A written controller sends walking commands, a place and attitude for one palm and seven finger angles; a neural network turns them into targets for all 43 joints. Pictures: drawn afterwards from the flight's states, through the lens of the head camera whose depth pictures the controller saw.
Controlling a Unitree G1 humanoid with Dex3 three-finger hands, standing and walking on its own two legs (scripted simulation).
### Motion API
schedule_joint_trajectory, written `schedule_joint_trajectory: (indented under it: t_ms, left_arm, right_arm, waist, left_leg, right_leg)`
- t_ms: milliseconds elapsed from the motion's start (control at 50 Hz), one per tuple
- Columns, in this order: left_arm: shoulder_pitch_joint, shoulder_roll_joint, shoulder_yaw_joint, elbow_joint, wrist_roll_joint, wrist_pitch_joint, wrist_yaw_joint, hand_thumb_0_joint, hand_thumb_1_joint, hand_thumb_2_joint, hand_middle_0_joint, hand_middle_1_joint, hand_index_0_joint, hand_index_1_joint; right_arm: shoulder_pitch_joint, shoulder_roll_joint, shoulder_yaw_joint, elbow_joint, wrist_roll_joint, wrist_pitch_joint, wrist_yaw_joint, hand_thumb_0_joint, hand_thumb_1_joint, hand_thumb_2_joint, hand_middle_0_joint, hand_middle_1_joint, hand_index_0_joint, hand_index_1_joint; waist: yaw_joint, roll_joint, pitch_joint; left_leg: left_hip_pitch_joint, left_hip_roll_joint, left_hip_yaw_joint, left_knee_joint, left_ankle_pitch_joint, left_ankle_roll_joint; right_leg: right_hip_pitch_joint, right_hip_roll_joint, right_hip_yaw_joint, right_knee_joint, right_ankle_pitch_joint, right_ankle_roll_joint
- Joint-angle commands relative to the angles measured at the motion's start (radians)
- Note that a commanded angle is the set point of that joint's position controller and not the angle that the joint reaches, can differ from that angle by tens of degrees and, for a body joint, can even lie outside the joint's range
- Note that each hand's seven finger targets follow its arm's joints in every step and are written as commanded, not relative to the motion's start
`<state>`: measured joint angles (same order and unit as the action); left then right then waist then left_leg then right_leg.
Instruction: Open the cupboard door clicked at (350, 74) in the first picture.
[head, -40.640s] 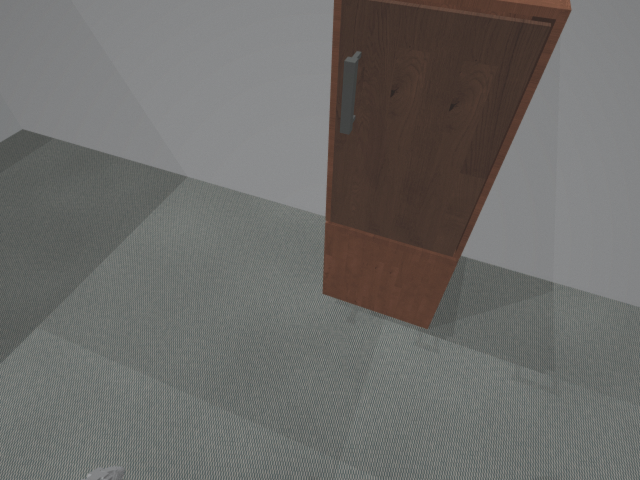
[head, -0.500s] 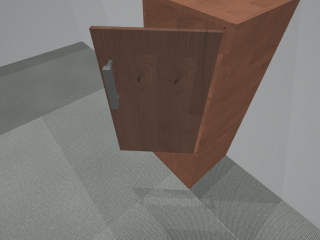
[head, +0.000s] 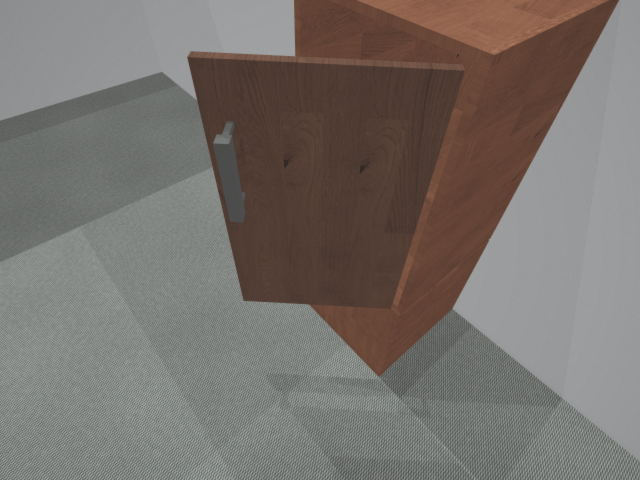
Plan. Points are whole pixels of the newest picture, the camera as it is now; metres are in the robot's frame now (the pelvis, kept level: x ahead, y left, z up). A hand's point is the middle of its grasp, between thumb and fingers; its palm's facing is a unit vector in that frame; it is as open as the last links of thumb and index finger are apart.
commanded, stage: come to a stop and stand still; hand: left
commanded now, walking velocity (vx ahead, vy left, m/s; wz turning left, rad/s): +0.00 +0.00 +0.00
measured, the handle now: (233, 173) +0.53 +0.17 +0.08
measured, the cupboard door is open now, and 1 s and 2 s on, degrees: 46 46 46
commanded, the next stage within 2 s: look again from close up in 0.02 s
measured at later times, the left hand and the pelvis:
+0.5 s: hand out of the picture +0.03 +0.19 -0.18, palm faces +0.01 -0.98 -0.21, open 7.4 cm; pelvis +0.01 +0.00 +0.00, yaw +0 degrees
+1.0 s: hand (174, 411) +0.20 +0.19 +0.00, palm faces +0.06 -1.00 -0.08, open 8.0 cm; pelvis -0.03 -0.02 -0.05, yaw +1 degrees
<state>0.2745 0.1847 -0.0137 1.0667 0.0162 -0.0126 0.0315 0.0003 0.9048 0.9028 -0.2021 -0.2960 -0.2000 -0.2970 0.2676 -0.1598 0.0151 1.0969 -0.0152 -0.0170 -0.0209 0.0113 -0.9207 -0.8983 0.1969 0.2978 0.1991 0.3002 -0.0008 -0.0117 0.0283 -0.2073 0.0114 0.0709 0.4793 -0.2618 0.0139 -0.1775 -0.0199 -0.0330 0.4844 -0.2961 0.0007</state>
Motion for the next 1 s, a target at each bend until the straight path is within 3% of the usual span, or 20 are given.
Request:
schedule_joint_trajectory:
  t_ms: [0,60,220,440,660,680,700,720,740,760,780,800,820,840,860,880,920,940,960,980]
  left_arm:
    - [0.046,0.114,0.023,-0.025,-0.004,-0.017,0.008,0.0,0.9,0.9,-0.2,-0.3,-0.2,-0.3]
    - [0.042,0.115,0.022,-0.019,-0.002,-0.015,0.008,0.0,0.9,0.9,-0.2,-0.3,-0.2,-0.3]
    - [0.035,0.123,0.025,-0.011,-0.001,-0.016,0.007,0.0,0.9,0.9,-0.2,-0.3,-0.2,-0.3]
    - [0.026,0.131,0.028,-0.006,0.0,-0.015,0.005,0.0,0.9,0.9,-0.2,-0.3,-0.2,-0.3]
    - [0.02,0.138,0.03,-0.002,-0.002,-0.013,0.004,0.0,0.9,0.9,-0.2,-0.3,-0.2,-0.3]
    - [0.093,0.103,0.02,0.028,0.01,-0.028,0.047,0.0,0.9,0.9,-0.2,-0.3,-0.2,-0.3]
    - [-0.615,0.383,0.236,-1.528,-0.186,-0.233,0.043,0.0,0.877,0.89,-0.202,-0.315,-0.202,-0.315]
    - [-0.134,0.306,0.196,-1.267,-0.102,-0.185,0.073,0.0,0.853,0.88,-0.203,-0.33,-0.203,-0.33]
    - [0.139,0.078,0.081,-1.102,-0.147,-0.058,0.09,0.0,0.83,0.87,-0.205,-0.345,-0.205,-0.345]
    - [0.09,0.0,0.065,-1.066,-0.17,-0.06,0.068,0.0,0.807,0.86,-0.207,-0.36,-0.207,-0.36]
    - [-0.007,0.063,0.128,-1.088,-0.18,-0.113,0.045,0.0,0.783,0.85,-0.208,-0.375,-0.208,-0.375]
    - [0.016,0.11,0.199,-1.034,-0.183,-0.176,0.015,0.0,0.76,0.84,-0.21,-0.39,-0.21,-0.39]
    - [0.131,0.088,0.232,-0.941,-0.197,-0.242,-0.028,0.0,0.737,0.83,-0.212,-0.405,-0.212,-0.405]
    - [0.25,0.085,0.269,-0.849,-0.204,-0.311,-0.082,0.0,0.713,0.82,-0.213,-0.42,-0.213,-0.42]
    - [0.297,0.037,0.248,-0.801,-0.225,-0.388,-0.145,0.0,0.69,0.81,-0.215,-0.435,-0.215,-0.435]
    - [0.303,0.02,0.236,-0.791,-0.243,-0.465,-0.214,0.0,0.667,0.8,-0.217,-0.45,-0.217,-0.45]
    - [0.247,0.09,0.281,-0.805,-0.279,-0.605,-0.354,0.0,0.62,0.78,-0.22,-0.48,-0.22,-0.48]
    - [0.234,0.144,0.316,-0.792,-0.297,-0.638,-0.429,0.0,0.597,0.77,-0.222,-0.495,-0.222,-0.495]
    - [0.213,0.193,0.364,-0.835,-0.328,-0.63,-0.473,0.0,0.573,0.76,-0.223,-0.51,-0.223,-0.51]
    - [0.161,0.216,0.386,-0.882,-0.359,-0.604,-0.498,0.0,0.55,0.75,-0.225,-0.525,-0.225,-0.525]
  right_arm:
    - [0.018,-0.118,-0.018,-0.032,0.004,-0.019,-0.004,0.0,-0.9,-0.9,0.2,0.3,0.2,0.3]
    - [0.004,-0.121,-0.019,-0.027,0.005,-0.017,-0.005,0.0,-0.9,-0.9,0.2,0.3,0.2,0.3]
    - [-0.019,-0.134,-0.023,-0.021,0.004,-0.02,-0.006,0.0,-0.9,-0.9,0.2,0.3,0.2,0.3]
    - [-0.041,-0.136,-0.022,-0.012,0.005,-0.019,-0.008,0.0,-0.9,-0.9,0.2,0.3,0.2,0.3]
    - [-0.039,-0.145,-0.02,-0.001,0.004,-0.02,-0.009,0.0,-0.9,-0.9,0.2,0.3,0.2,0.3]
    - [-0.052,-0.148,-0.027,-0.061,0.015,-0.022,-0.004,0.0,-0.9,-0.9,0.2,0.3,0.2,0.3]
    - [0.001,-0.281,-0.063,-0.394,0.061,-0.166,-0.036,0.0,-0.9,-0.9,0.2,0.3,0.2,0.3]
    - [-0.074,-0.198,-0.034,-0.361,0.048,-0.26,-0.068,0.0,-0.9,-0.9,0.2,0.3,0.2,0.3]
    - [-0.073,-0.152,-0.05,-0.357,0.064,-0.277,-0.059,0.0,-0.9,-0.9,0.2,0.3,0.2,0.3]
    - [-0.043,-0.173,-0.062,-0.334,0.065,-0.272,-0.055,0.0,-0.9,-0.9,0.2,0.3,0.2,0.3]
    - [-0.073,-0.207,-0.083,-0.39,0.055,-0.275,-0.05,0.0,-0.9,-0.9,0.2,0.3,0.2,0.3]
    - [-0.068,-0.226,-0.094,-0.409,0.034,-0.274,-0.049,0.0,-0.9,-0.9,0.2,0.3,0.2,0.3]
    - [-0.075,-0.218,-0.1,-0.434,0.021,-0.269,-0.047,0.0,-0.9,-0.9,0.2,0.3,0.2,0.3]
    - [-0.097,-0.214,-0.108,-0.463,0.025,-0.268,-0.035,0.0,-0.9,-0.9,0.2,0.3,0.2,0.3]
    - [-0.119,-0.204,-0.104,-0.489,0.021,-0.267,-0.022,0.0,-0.9,-0.9,0.2,0.3,0.2,0.3]
    - [-0.145,-0.204,-0.108,-0.519,0.021,-0.27,-0.009,0.0,-0.9,-0.9,0.2,0.3,0.2,0.3]
    - [-0.162,-0.216,-0.117,-0.574,0.03,-0.285,0.009,0.0,-0.9,-0.9,0.2,0.3,0.2,0.3]
    - [-0.153,-0.225,-0.119,-0.603,0.037,-0.292,0.016,0.0,-0.9,-0.9,0.2,0.3,0.2,0.3]
    - [-0.164,-0.232,-0.119,-0.648,0.048,-0.292,0.013,0.0,-0.9,-0.9,0.2,0.3,0.2,0.3]
    - [-0.171,-0.235,-0.115,-0.684,0.058,-0.288,0.003,0.0,-0.9,-0.9,0.2,0.3,0.2,0.3]
  waist:
    - [0.004,0.02,-0.004]
    - [0.005,0.022,0.019]
    - [0.005,0.027,-0.016]
    - [0.011,0.002,-0.004]
    - [0.013,0.023,-0.008]
    - [0.012,0.063,0.017]
    - [-0.069,0.237,-0.47]
    - [0.021,0.343,-0.461]
    - [-0.01,0.267,-0.307]
    - [-0.046,0.1,-0.15]
    - [-0.061,0.027,-0.033]
    - [-0.062,-0.049,-0.046]
    - [-0.029,-0.142,-0.054]
    - [0.019,-0.13,-0.066]
    - [0.039,-0.154,-0.091]
    - [0.05,-0.147,-0.1]
    - [0.052,-0.11,-0.179]
    - [0.058,-0.05,-0.209]
    - [0.065,-0.044,-0.281]
    - [0.062,-0.043,-0.309]
  left_leg:
    - [0.013,0.092,-0.094,-0.086,0.198,0.022]
    - [0.008,0.091,-0.096,-0.092,0.188,0.023]
    - [0.042,0.094,-0.098,-0.092,0.233,0.023]
    - [0.047,0.097,-0.099,-0.102,0.248,0.024]
    - [0.05,0.097,-0.101,-0.111,0.264,0.022]
    - [0.02,0.111,-0.069,0.081,0.46,-0.008]
    - [0.29,0.004,-0.087,-0.027,0.577,-0.005]
    - [0.399,0.063,-0.098,-0.049,0.724,0.006]
    - [0.254,0.058,-0.102,-0.051,0.679,-0.029]
    - [0.153,0.059,-0.102,-0.022,0.568,-0.018]
    - [0.037,0.037,-0.112,0.026,0.391,-0.007]
    - [-0.048,0.012,-0.098,0.078,0.269,-0.004]
    - [-0.136,0.002,-0.092,0.125,0.221,-0.006]
    - [-0.206,-0.012,-0.076,0.165,0.202,-0.016]
    - [-0.279,-0.018,-0.067,0.213,0.161,-0.024]
    - [-0.35,-0.021,-0.059,0.267,0.108,-0.028]
    - [-0.446,-0.031,-0.049,0.367,0.034,-0.027]
    - [-0.469,-0.037,-0.048,0.405,0.028,-0.025]
    - [-0.488,-0.044,-0.034,0.428,0.007,-0.018]
    - [-0.508,-0.05,-0.023,0.439,-0.029,-0.011]
  right_leg:
    - [-0.005,-0.086,0.08,-0.073,0.219,-0.035]
    - [-0.014,-0.085,0.082,-0.083,0.206,-0.032]
    - [0.006,-0.092,0.08,-0.086,0.248,-0.03]
    - [0.015,-0.095,0.073,-0.099,0.271,-0.028]
    - [0.026,-0.099,0.069,-0.102,0.268,-0.029]
    - [-0.016,-0.134,0.108,-0.081,0.546,-0.012]
    - [0.07,-0.03,-0.004,0.003,0.565,-0.041]
    - [-0.021,0.008,-0.017,0.08,0.291,-0.048]
    - [-0.101,0.008,-0.061,0.102,0.1,-0.029]
    - [-0.161,0.009,-0.064,0.056,0.109,-0.018]
    - [-0.218,0.013,-0.075,0.027,0.122,-0.015]
    - [-0.253,0.014,-0.085,0.034,0.154,-0.012]
    - [-0.286,0.021,-0.095,0.086,0.159,-0.01]
    - [-0.291,0.022,-0.09,0.14,0.165,-0.017]
    - [-0.34,0.026,-0.089,0.209,0.14,-0.02]
    - [-0.397,0.025,-0.077,0.266,0.103,-0.023]
    - [-0.448,0.013,-0.03,0.341,0.043,-0.028]
    - [-0.438,0.0,0.013,0.363,0.045,-0.036]
    - [-0.414,-0.009,0.049,0.356,0.005,-0.029]
    - [-0.406,-0.013,0.08,0.336,-0.068,-0.02]
